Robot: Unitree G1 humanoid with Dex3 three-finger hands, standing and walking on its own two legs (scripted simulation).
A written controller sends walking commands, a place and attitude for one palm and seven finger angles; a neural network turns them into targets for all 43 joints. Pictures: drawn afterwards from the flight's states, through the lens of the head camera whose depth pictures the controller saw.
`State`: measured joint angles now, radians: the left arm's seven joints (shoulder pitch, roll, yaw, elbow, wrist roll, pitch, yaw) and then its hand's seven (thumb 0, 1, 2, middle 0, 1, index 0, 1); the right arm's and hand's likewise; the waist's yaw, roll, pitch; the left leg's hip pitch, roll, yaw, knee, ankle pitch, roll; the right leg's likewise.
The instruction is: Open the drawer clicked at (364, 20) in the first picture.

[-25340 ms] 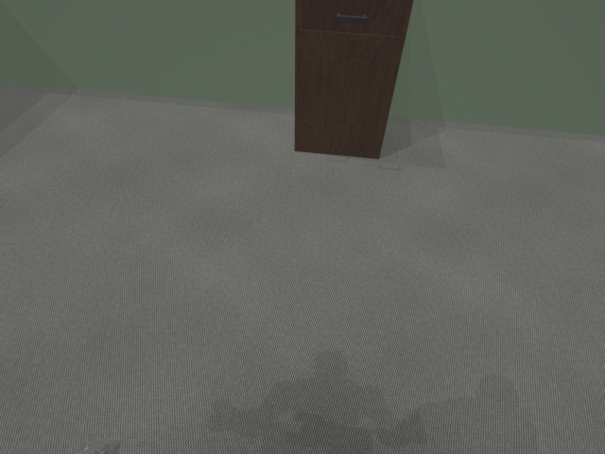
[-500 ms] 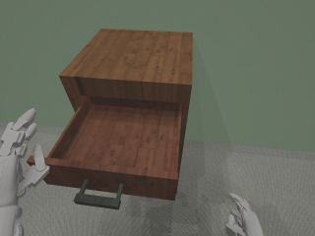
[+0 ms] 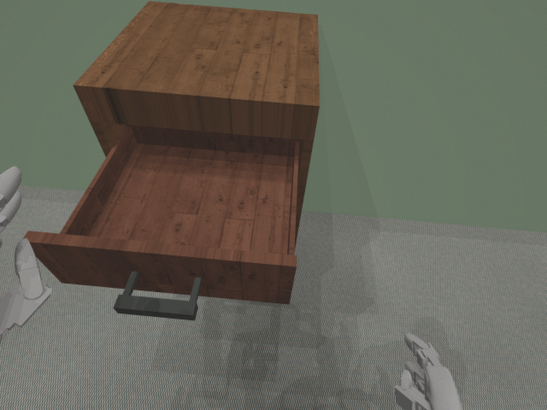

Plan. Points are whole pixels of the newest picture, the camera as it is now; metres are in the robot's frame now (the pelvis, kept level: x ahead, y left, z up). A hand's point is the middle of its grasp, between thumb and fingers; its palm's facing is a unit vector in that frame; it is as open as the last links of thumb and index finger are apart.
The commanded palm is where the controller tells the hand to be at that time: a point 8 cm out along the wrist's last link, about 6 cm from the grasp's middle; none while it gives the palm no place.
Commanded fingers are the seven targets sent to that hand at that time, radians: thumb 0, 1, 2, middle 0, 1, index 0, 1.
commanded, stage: step back with the hand held close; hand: left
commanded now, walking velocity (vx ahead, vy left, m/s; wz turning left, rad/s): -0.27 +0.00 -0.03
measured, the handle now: (161, 294) +0.29 +0.20 -0.04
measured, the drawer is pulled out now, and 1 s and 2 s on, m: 0.30 0.30 0.30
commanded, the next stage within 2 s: stop stepping back and stand still in 0.70 s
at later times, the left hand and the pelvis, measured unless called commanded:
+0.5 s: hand (9, 373) +0.12 +0.23 +0.17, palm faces +0.36 -0.83 -0.42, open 7.4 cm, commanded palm +0.05 +0.29 +0.19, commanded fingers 0.00 0.90 0.90 -0.20 -0.30 -0.20 -0.30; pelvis -0.07 +0.00 +0.00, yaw +3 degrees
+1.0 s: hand out of the picture +0.01 +0.18 +0.17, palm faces +0.28 -0.84 -0.46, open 7.4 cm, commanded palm -0.06 +0.24 +0.19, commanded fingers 0.00 0.90 0.90 -0.20 -0.30 -0.20 -0.30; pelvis -0.19 -0.04 +0.01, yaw -1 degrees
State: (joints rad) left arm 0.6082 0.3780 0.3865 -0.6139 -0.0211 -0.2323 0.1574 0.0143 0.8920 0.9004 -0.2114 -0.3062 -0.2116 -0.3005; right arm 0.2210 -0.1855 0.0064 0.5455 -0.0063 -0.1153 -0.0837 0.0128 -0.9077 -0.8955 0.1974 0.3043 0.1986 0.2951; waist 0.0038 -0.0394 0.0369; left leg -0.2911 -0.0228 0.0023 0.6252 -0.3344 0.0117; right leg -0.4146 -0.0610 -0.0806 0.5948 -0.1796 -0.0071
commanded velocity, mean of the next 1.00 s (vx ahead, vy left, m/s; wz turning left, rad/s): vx -0.22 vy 0.03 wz -0.03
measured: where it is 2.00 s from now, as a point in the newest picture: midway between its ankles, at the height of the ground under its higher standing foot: outside the picture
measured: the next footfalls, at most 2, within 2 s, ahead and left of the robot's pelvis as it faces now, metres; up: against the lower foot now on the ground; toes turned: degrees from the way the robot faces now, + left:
right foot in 0.30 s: +0.03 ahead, -0.12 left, +0.00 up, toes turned +1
right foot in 0.76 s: -0.13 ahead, -0.15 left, +0.00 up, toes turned -2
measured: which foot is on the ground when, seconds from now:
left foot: down 0.00-0.78, up 0.80-1.00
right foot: down 0.00-0.16, up 0.18-0.28, down 0.30-0.52, up 0.54-0.74, down 0.76-1.00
